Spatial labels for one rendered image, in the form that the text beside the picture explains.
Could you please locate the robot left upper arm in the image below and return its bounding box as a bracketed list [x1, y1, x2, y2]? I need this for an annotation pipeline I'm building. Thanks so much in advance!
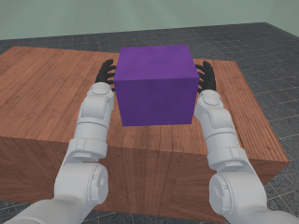
[3, 162, 108, 224]

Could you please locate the robot left forearm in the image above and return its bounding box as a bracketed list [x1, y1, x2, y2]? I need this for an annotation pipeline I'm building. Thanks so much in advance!
[54, 82, 114, 196]

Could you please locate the left robot hand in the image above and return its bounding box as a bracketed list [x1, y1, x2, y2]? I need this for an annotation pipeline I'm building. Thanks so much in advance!
[94, 59, 117, 91]

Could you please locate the carton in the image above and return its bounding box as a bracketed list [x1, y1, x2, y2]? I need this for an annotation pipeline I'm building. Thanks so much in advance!
[113, 45, 200, 127]

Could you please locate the robot right upper arm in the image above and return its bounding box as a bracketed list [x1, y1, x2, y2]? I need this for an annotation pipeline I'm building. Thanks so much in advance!
[209, 172, 299, 224]

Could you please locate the robot right forearm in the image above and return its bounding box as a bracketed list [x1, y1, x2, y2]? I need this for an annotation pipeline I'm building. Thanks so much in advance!
[194, 90, 267, 201]

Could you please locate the right robot hand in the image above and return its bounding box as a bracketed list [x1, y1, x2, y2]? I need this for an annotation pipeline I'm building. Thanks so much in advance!
[195, 61, 217, 93]

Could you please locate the pedestal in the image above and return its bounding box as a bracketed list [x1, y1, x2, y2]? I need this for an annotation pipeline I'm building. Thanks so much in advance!
[0, 46, 290, 223]

